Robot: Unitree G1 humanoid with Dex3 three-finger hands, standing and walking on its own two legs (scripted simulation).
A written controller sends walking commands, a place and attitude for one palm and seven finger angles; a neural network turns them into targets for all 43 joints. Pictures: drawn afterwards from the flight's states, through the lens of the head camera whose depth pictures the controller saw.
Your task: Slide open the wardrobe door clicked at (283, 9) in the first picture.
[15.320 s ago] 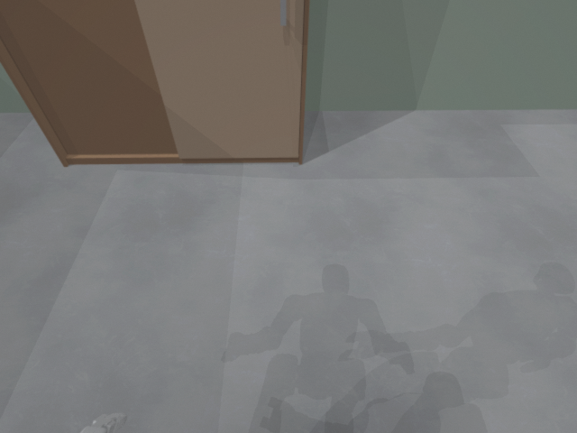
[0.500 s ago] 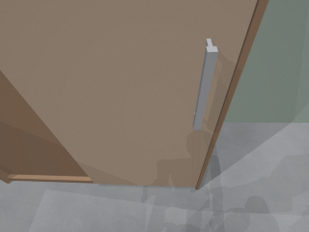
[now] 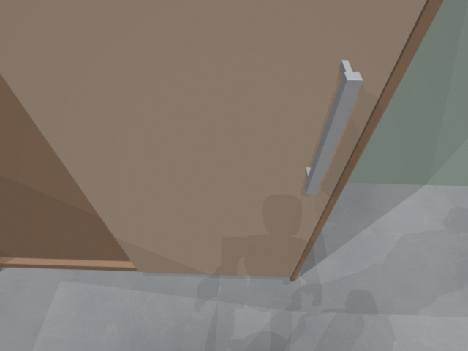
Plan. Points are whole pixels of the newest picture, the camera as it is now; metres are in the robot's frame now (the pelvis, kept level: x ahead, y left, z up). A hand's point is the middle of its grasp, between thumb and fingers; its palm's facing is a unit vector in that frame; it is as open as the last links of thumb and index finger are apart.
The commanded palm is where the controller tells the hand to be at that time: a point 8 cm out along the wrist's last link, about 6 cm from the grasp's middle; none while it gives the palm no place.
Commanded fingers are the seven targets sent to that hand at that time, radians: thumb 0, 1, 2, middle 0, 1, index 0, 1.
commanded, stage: come to a stop and stand still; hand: right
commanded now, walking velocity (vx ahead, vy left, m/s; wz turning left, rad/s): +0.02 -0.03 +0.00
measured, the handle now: (325, 137) +0.47 -0.13 +0.11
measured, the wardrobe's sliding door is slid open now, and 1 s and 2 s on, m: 0.00 0.00 0.00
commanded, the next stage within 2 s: look again from close up in 1.52 s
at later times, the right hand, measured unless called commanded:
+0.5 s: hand out of the picture +0.01 -0.25 -0.16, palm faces -0.03 +0.96 -0.29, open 7.4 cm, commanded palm none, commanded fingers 0.00 -0.90 -0.90 0.20 0.30 0.20 0.30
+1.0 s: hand out of the picture +0.07 -0.19 -0.17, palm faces -0.05 +0.97 -0.24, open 7.3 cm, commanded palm none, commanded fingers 0.00 -0.90 -0.90 0.20 0.30 0.20 0.30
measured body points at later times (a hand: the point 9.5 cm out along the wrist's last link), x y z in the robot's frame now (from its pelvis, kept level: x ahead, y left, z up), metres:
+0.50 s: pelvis +0.00 -0.05 +0.00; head +0.00 -0.03 +0.45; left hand +0.02 +0.18 -0.17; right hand +0.02 -0.30 -0.14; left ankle +0.01 +0.11 -0.74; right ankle -0.01 -0.12 -0.74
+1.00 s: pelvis +0.02 -0.01 +0.00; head +0.05 +0.01 +0.45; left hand +0.04 +0.23 -0.16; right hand +0.07 -0.24 -0.15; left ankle +0.01 +0.12 -0.74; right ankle -0.01 -0.12 -0.74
